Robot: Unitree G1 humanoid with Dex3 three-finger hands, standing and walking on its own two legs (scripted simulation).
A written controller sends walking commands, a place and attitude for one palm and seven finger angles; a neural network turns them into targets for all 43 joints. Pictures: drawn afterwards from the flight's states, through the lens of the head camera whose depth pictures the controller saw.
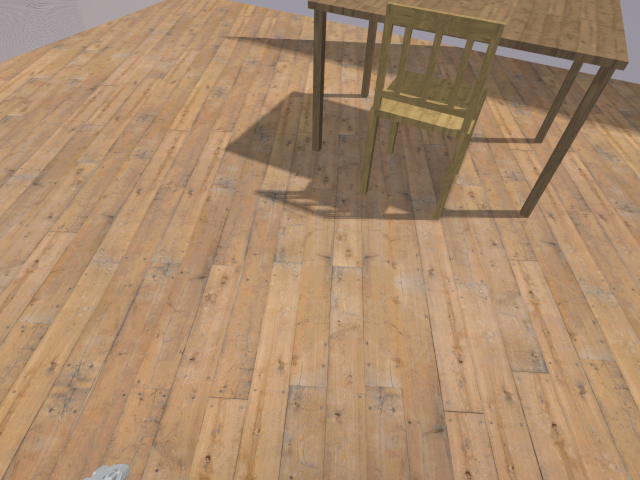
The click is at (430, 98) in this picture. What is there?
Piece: chair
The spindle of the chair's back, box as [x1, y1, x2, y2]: [420, 32, 442, 100]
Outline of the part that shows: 442,33 436,32 420,99 425,100 427,96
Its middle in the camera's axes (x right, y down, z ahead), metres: +0.39 -0.61 +1.39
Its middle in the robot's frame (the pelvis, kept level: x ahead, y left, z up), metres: +1.46 -0.33 -0.11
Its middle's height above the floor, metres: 0.66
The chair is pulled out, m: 0.00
